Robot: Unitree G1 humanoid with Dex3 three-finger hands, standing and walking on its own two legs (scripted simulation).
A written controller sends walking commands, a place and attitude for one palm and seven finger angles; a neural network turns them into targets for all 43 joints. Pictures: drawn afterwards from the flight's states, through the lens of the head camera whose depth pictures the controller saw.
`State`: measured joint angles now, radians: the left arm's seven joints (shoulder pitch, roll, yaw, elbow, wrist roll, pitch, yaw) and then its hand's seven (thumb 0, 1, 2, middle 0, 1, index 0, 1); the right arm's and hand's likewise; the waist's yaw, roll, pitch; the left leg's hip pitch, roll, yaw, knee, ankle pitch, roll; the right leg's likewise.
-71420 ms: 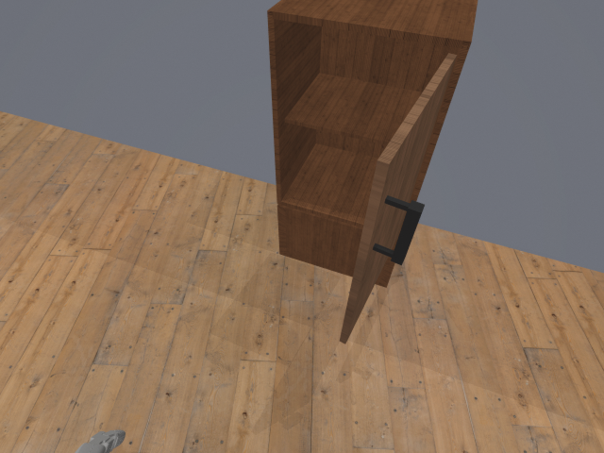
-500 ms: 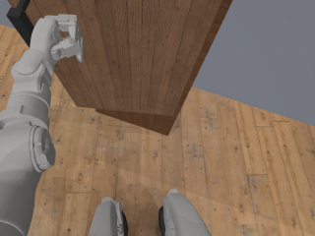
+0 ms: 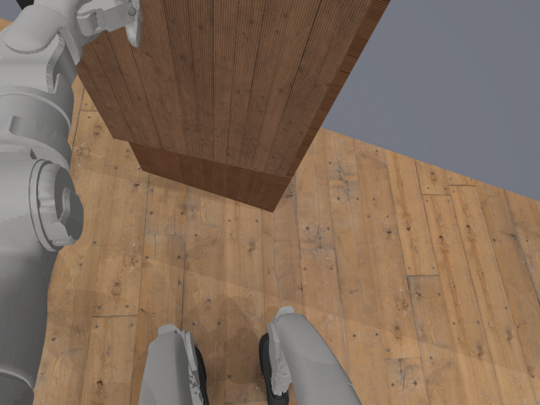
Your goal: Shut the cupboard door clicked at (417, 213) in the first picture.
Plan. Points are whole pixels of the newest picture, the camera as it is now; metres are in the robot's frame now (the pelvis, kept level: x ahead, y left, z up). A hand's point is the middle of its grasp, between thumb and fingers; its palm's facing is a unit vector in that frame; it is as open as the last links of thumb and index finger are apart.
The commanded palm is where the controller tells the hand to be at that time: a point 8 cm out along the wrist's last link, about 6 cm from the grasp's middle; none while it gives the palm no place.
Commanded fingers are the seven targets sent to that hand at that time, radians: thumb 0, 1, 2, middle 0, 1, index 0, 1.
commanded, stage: pull the fist back off the door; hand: left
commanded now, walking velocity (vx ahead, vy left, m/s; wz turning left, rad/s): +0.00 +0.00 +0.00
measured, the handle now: out of the picture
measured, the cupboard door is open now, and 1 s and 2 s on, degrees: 6 2 2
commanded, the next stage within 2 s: draw the hand back to the body in 0.90 s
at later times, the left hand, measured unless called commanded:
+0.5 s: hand (158, 10) +0.59 +0.06 +0.11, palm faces +0.12 -0.99 +0.01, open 3.1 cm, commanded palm +0.55 +0.10 +0.11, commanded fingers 0.00 0.90 0.90 -1.30 -1.50 -1.30 -1.50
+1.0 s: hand (168, 64) +0.52 +0.05 +0.11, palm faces +0.06 -1.00 -0.06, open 3.1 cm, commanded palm +0.49 +0.11 +0.11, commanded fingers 0.00 0.90 0.90 -1.30 -1.50 -1.30 -1.50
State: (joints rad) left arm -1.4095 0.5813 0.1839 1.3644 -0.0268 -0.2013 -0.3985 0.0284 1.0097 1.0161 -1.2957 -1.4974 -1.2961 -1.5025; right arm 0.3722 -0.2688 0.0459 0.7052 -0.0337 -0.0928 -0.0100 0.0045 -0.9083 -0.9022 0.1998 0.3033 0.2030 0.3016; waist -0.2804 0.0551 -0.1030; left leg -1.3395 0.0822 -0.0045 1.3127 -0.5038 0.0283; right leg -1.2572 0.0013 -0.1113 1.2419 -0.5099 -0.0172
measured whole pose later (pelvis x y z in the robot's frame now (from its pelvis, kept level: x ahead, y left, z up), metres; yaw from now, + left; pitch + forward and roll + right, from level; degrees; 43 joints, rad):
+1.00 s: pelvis +0.03 -0.02 +0.05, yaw +3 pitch +21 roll +0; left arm -0.86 0.14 0.17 1.12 0.02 -0.47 0.18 0.01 0.90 0.90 -1.30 -1.50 -1.30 -1.50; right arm 0.29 -0.25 -0.03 0.64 -0.06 0.04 0.07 0.00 -0.91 -0.90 0.19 0.30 0.20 0.30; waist -0.15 0.04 -0.14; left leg -0.98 0.06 0.03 1.08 -0.47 -0.01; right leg -0.94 -0.01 -0.08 1.08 -0.52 -0.04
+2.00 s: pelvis +0.05 +0.00 +0.13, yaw +3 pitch -3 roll +0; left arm 0.27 0.29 0.14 -0.20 -0.07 -0.03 0.08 0.01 0.89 0.90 -0.74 -0.88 -0.74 -0.89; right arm 0.17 -0.21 0.07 0.56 0.02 0.00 -0.07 0.01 -0.91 -0.90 0.20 0.30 0.20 0.30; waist 0.05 0.06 -0.01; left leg -0.14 0.00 0.06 0.44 -0.25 0.02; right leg -0.09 -0.03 -0.07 0.42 -0.28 0.01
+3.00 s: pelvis +0.04 +0.00 +0.13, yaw +3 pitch +0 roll +0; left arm 0.55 0.38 0.37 -0.44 -0.07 -0.12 0.11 0.01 0.89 0.90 -0.21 -0.30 -0.21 -0.30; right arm 0.18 -0.26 -0.01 0.59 0.01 0.01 -0.09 0.01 -0.91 -0.90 0.20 0.30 0.20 0.30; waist 0.01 0.06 0.00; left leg -0.25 0.01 0.05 0.49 -0.24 0.02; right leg -0.20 -0.02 -0.07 0.47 -0.27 0.01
